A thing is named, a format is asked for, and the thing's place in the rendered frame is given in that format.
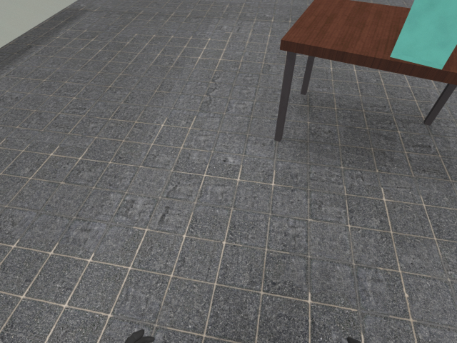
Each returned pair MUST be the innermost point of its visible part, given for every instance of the table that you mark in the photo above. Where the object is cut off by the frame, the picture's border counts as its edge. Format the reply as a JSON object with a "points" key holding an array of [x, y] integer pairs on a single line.
{"points": [[359, 33]]}

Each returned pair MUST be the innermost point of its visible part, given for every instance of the carton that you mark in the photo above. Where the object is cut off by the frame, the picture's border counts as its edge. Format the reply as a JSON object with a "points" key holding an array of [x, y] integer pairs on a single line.
{"points": [[429, 34]]}

